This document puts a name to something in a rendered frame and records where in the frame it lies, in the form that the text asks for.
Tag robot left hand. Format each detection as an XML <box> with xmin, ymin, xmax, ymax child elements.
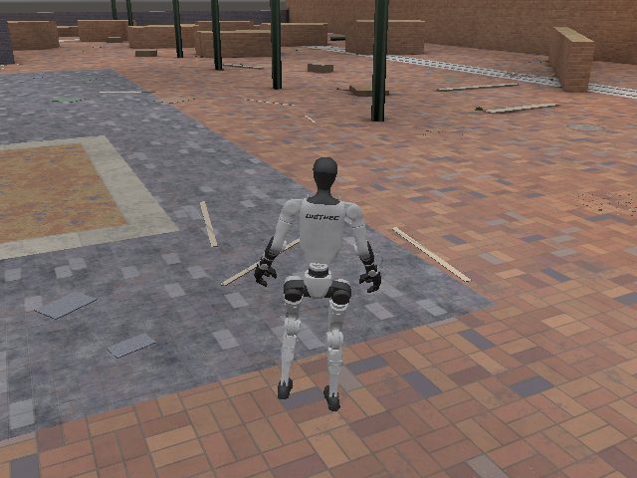
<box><xmin>254</xmin><ymin>259</ymin><xmax>277</xmax><ymax>287</ymax></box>

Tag robot head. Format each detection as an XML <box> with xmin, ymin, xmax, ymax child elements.
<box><xmin>307</xmin><ymin>157</ymin><xmax>340</xmax><ymax>205</ymax></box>

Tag robot right forearm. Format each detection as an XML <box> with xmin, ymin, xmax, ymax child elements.
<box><xmin>359</xmin><ymin>241</ymin><xmax>379</xmax><ymax>277</ymax></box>

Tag robot right hand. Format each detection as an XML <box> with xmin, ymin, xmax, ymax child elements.
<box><xmin>359</xmin><ymin>272</ymin><xmax>381</xmax><ymax>293</ymax></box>

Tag robot left forearm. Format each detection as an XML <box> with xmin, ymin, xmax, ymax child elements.
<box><xmin>258</xmin><ymin>236</ymin><xmax>280</xmax><ymax>270</ymax></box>

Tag robot left upper arm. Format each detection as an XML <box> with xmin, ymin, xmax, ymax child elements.
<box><xmin>270</xmin><ymin>199</ymin><xmax>303</xmax><ymax>252</ymax></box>

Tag robot right upper arm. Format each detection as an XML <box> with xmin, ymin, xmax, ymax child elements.
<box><xmin>343</xmin><ymin>201</ymin><xmax>369</xmax><ymax>257</ymax></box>

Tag left robot foot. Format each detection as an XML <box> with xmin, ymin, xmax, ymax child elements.
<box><xmin>278</xmin><ymin>378</ymin><xmax>293</xmax><ymax>399</ymax></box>

